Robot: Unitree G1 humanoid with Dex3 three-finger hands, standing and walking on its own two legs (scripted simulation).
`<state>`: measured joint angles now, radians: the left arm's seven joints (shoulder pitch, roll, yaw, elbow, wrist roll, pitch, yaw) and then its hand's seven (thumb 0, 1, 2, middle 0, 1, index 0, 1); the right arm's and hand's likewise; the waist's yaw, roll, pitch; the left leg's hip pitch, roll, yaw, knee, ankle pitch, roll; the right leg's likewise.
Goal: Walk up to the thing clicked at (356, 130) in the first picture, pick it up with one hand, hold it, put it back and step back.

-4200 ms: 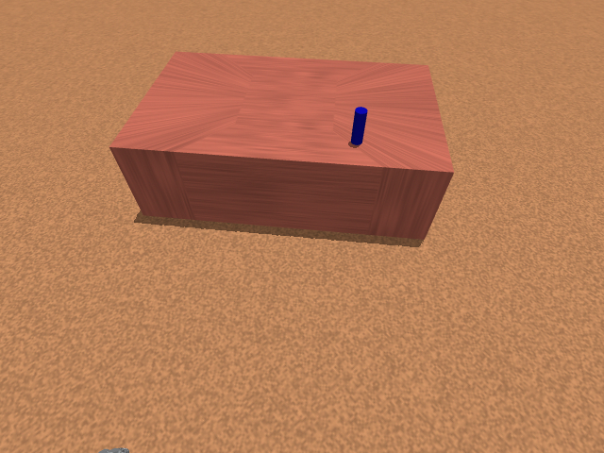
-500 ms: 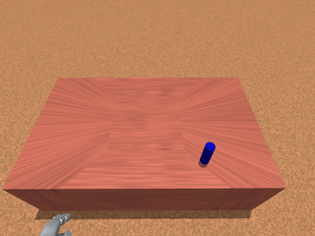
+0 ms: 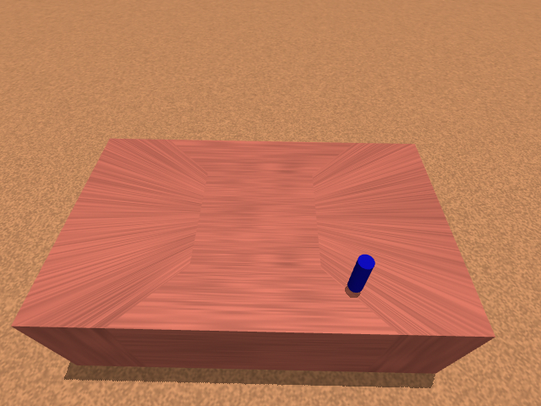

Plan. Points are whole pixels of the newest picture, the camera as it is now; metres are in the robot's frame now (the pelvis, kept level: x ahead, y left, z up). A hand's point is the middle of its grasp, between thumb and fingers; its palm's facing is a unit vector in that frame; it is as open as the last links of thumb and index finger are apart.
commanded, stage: walk up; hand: right
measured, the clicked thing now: (360, 274) +0.48 -0.22 -0.32
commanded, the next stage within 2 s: stand in 0.30 s
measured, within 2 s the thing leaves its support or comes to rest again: neither
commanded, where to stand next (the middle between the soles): +0.04 -0.01 m, yaw +0 degrees
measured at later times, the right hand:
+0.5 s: hand out of the picture +0.09 -0.25 -0.16, palm faces -0.02 +0.94 -0.33, open 7.4 cm
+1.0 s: hand out of the picture +0.08 -0.26 -0.16, palm faces -0.02 +0.94 -0.33, open 7.4 cm
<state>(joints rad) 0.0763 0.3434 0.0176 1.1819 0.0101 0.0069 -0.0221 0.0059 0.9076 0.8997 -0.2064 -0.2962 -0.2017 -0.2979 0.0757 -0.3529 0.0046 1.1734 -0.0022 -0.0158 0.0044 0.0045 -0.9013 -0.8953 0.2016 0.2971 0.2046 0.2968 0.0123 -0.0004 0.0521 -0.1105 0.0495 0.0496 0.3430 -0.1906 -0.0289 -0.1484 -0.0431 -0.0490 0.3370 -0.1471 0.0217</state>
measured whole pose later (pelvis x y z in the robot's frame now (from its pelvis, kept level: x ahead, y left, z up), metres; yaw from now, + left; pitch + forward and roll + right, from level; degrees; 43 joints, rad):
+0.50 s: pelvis +0.01 +0.00 +0.00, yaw +0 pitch -2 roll +0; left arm 0.07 0.34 0.01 1.15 0.01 -0.01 -0.01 0.01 0.91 0.90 -0.21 -0.30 -0.20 -0.30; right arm 0.08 -0.35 0.00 1.15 -0.01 -0.01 0.01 0.00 -0.90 -0.90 0.20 0.30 0.20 0.30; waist 0.00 0.01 0.05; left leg -0.08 0.04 0.05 0.32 -0.19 -0.03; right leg -0.13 -0.05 -0.05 0.33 -0.16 0.02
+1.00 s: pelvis +0.01 -0.01 +0.00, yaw +0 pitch -3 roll +0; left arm 0.10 0.35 0.00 1.14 0.01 -0.01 -0.01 0.01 0.91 0.90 -0.21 -0.30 -0.20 -0.30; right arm 0.10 -0.35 0.00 1.15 -0.01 0.00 0.01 0.00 -0.90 -0.90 0.20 0.30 0.20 0.30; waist 0.00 0.01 0.05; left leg -0.08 0.06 0.04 0.31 -0.19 -0.04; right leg -0.12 -0.04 -0.06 0.33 -0.16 0.01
